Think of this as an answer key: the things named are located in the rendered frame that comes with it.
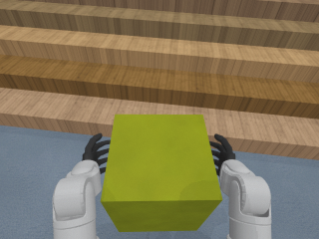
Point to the robot right forearm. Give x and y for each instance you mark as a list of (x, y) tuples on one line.
[(249, 201)]

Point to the left robot hand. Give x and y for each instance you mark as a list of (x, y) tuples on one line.
[(91, 152)]

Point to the robot left forearm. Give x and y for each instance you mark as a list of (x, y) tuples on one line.
[(74, 202)]

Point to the right robot hand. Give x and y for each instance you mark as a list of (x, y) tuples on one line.
[(226, 152)]

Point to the carton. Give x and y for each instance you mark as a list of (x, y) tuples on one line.
[(160, 174)]

